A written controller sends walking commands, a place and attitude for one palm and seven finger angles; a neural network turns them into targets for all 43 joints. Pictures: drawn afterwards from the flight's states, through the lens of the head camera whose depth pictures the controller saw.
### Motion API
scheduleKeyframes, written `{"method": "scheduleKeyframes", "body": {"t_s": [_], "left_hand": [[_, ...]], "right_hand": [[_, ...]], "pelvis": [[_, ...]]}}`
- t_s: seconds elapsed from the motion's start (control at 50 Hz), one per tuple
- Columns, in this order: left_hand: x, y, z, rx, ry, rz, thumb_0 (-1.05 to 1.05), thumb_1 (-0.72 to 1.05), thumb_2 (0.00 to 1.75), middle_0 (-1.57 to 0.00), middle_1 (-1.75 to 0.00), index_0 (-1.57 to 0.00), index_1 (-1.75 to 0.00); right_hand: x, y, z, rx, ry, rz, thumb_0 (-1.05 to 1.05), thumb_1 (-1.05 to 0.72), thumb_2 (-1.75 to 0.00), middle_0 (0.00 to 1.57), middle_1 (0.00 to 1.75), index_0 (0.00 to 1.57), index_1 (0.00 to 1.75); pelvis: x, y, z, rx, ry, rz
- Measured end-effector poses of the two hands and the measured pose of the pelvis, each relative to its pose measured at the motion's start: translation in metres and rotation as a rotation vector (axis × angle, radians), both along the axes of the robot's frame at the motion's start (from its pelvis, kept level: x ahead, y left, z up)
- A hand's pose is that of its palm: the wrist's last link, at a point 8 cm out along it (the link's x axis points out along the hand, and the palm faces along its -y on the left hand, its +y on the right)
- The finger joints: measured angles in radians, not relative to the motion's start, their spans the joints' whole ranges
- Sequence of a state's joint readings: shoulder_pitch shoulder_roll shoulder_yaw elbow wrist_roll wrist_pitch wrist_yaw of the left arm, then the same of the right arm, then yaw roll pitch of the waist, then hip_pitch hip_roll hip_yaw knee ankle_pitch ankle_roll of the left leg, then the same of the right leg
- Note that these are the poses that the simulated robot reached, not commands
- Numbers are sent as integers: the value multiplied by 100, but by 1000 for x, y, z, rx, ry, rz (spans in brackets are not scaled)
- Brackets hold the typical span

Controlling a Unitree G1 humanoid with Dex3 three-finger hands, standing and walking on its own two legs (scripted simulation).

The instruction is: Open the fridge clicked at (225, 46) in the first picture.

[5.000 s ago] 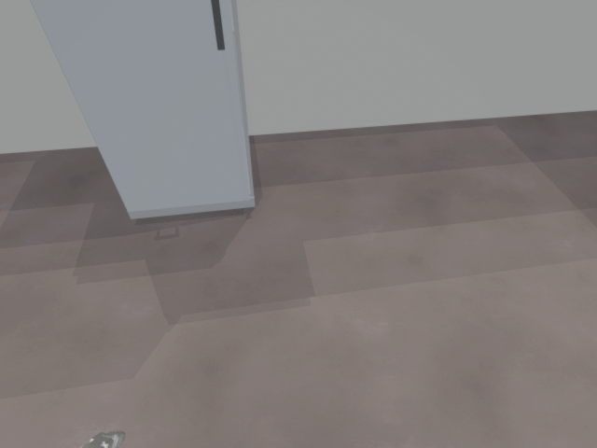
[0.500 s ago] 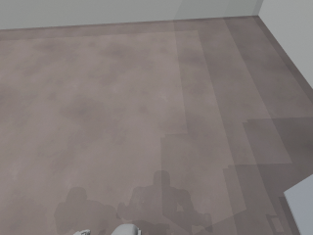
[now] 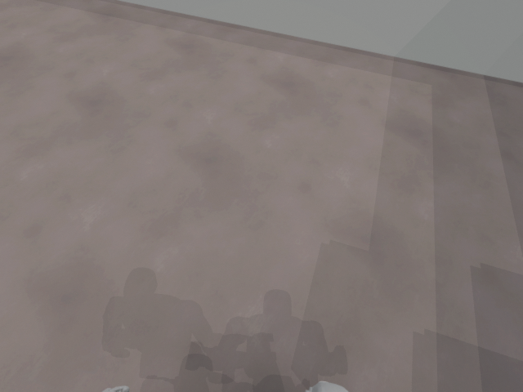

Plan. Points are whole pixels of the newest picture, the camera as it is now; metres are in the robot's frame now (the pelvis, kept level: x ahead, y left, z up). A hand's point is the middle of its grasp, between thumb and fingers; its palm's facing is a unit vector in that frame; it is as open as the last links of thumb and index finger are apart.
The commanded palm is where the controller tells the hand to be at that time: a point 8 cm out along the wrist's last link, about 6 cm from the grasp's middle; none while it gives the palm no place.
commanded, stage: walk to a spot facing it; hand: right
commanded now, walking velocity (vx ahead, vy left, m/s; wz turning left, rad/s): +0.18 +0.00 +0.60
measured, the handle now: out of the picture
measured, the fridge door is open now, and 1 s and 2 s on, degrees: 0 0 0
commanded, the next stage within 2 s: turn to face it in 0.56 s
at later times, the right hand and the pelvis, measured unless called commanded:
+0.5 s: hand (385, 389) +0.17 -0.21 -0.17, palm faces -0.27 +0.94 -0.20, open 7.4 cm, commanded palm none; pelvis +0.04 -0.03 +0.00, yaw +19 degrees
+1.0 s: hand (318, 334) +0.25 -0.10 -0.17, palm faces -0.36 +0.92 -0.16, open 7.4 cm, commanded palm none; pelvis +0.09 +0.01 -0.01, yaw +21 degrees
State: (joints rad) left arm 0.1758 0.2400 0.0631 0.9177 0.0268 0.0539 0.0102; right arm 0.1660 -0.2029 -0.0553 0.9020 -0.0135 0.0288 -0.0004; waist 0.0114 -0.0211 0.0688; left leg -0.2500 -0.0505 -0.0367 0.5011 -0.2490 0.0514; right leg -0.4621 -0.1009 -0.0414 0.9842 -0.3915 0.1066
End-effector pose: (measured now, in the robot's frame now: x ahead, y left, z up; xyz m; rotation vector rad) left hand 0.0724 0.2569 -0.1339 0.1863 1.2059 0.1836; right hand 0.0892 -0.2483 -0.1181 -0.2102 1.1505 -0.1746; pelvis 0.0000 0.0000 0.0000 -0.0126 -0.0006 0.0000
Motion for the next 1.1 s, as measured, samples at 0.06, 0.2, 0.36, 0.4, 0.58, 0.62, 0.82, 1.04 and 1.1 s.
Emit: {"method": "scheduleKeyframes", "body": {"t_s": [0.06, 0.2, 0.36, 0.4, 0.58, 0.62, 0.82, 1.04, 1.1], "left_hand": [[9, -6, 7, 11, -39, 6, 1, 91, 89, -20, -30, -20, -30], [16, -28, 22, 71, -126, 41, 1, 91, 89, -21, -30, -20, -30], [-32, -47, 28, 67, -25, 178, 1, 91, 89, -21, -30, -20, -30], [-47, -51, 25, 53, 11, 221, 1, 91, 89, -21, -30, -20, -30], [-118, -53, -5, -39, 162, 446, 1, 91, 89, -21, -30, -20, -30], [-132, -47, -17, -61, 184, 490, 1, 91, 89, -21, -30, -20, -30], [-109, -10, -17, -58, 130, 533, 1, 91, 89, -20, -30, -20, -30], [-34, -19, -12, -48, 105, 389, 1, 91, 89, -20, -30, -20, -30], [-14, -22, -8, -25, 81, 344, 1, 91, 89, -20, -30, -20, -30]], "right_hand": [[-2, -5, -5, 17, 16, 12, 1, -91, -90, 20, 30, 21, 30], [-1, -35, -31, 54, 88, 40, 1, -91, -90, 20, 30, 20, 30], [35, -44, -24, 54, 148, 147, 1, -91, -90, 20, 30, 20, 30], [48, -40, -23, 49, 153, 176, 1, -91, -90, 20, 30, 20, 30], [134, 28, -21, 24, 99, 390, 1, -91, -90, 19, 30, 20, 30], [156, 51, -22, 13, 48, 445, 1, -91, -90, 19, 30, 20, 30], [187, 108, -1, 3, -43, 527, 1, -91, -90, 20, 30, 20, 30], [169, 88, -37, 110, 3, 360, 1, -90, -90, 20, 30, 21, 30], [157, 61, -46, 89, 57, 292, 0, -91, -90, 20, 30, 21, 30]], "pelvis": [[2, -7, 0, 6, 0, 31], [14, -34, -8, 23, -2, 124], [32, -44, 5, 49, -4, 236], [35, -43, 5, 50, -3, 263], [48, -19, -6, 30, 6, 394], [51, -8, -14, 20, 7, 418], [66, 18, -4, 8, -2, 456], [97, 10, -15, 51, -13, 329], [101, 3, -16, 40, -2, 308]]}}
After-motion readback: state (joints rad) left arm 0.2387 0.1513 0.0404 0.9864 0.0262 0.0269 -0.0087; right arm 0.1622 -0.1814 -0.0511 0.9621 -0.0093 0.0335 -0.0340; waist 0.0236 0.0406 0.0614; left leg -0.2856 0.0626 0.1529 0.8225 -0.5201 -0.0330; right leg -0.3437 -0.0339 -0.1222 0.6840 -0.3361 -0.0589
